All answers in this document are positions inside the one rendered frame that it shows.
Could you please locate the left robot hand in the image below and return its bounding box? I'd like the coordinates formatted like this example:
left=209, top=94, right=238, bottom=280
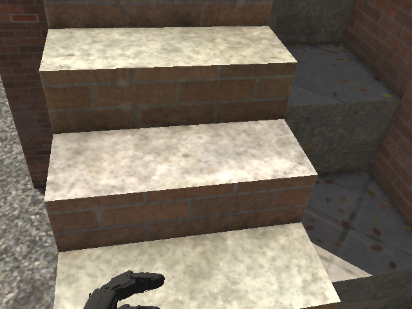
left=83, top=270, right=165, bottom=309

